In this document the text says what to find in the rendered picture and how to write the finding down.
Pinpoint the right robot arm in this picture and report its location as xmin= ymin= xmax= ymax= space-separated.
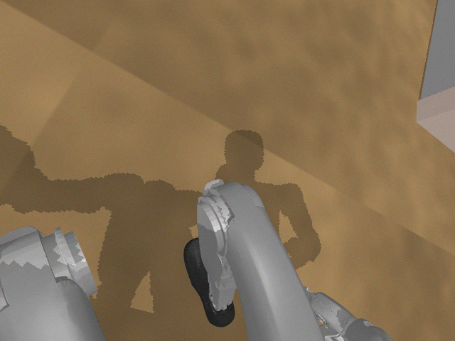
xmin=344 ymin=318 xmax=393 ymax=341

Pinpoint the right robot foot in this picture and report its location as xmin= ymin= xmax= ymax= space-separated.
xmin=183 ymin=238 xmax=235 ymax=328

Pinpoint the right robot hand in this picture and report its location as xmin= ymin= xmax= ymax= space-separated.
xmin=304 ymin=286 xmax=357 ymax=341

